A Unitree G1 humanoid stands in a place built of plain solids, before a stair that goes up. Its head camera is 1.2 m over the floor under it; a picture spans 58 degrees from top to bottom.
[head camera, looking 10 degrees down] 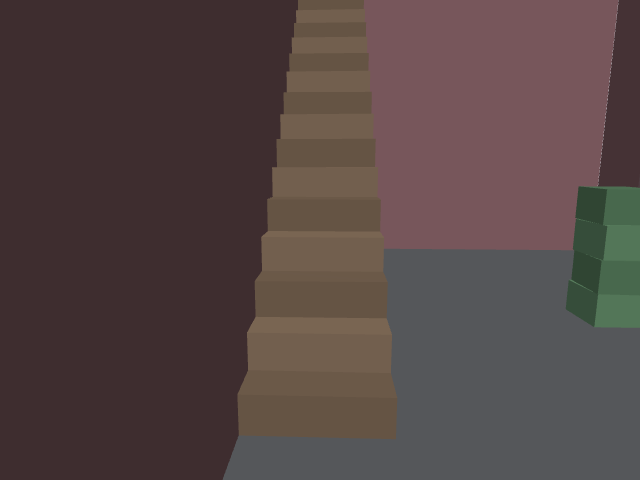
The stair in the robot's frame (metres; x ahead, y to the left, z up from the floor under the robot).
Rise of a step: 0.20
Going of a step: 0.23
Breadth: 0.70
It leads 2 degrees to the right of straight ahead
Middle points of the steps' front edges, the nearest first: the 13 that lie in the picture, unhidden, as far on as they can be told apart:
1.75 0.01 0.20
1.98 0.00 0.39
2.20 0.00 0.59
2.43 -0.01 0.79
2.66 -0.02 0.98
2.90 -0.03 1.18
3.13 -0.04 1.37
3.36 -0.05 1.57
3.58 -0.06 1.76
3.81 -0.07 1.96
4.04 -0.08 2.16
4.28 -0.09 2.35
4.50 -0.10 2.55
